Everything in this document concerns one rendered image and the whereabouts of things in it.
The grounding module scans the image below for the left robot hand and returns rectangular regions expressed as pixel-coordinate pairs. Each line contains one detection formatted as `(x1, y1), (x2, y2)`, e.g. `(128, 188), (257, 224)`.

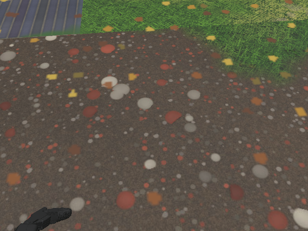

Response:
(14, 207), (72, 231)

